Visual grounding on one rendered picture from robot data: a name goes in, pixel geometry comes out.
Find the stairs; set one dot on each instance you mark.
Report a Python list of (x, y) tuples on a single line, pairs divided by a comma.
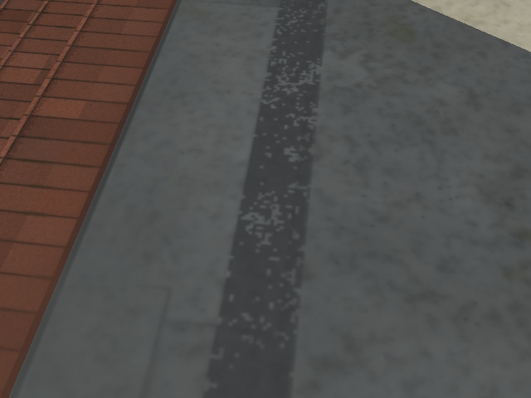
[(35, 55)]

